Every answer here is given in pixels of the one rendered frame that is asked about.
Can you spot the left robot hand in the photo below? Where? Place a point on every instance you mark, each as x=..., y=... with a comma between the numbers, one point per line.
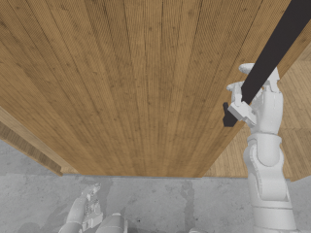
x=82, y=212

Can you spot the right robot hand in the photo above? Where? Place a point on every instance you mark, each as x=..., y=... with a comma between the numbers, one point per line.
x=267, y=104

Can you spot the handle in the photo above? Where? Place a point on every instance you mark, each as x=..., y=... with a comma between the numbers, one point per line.
x=292, y=22

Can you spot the right robot forearm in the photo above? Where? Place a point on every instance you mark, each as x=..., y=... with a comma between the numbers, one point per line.
x=268, y=189

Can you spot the wardrobe door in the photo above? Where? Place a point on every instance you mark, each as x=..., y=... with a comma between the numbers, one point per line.
x=28, y=136
x=133, y=87

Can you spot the robot left thigh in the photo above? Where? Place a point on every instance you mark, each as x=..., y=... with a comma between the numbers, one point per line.
x=113, y=224

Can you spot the left robot forearm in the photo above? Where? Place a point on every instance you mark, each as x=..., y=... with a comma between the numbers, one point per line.
x=71, y=227

